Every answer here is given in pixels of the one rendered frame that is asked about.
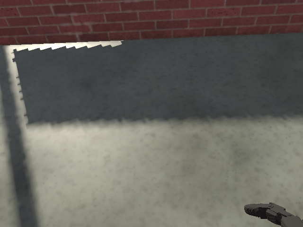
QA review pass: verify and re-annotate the right robot hand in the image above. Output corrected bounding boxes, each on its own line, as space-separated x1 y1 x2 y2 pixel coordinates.
244 202 303 227

